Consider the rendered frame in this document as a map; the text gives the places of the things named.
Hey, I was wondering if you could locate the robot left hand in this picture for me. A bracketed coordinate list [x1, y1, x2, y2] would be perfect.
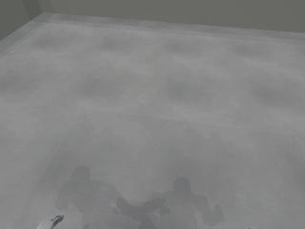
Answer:
[36, 213, 64, 229]

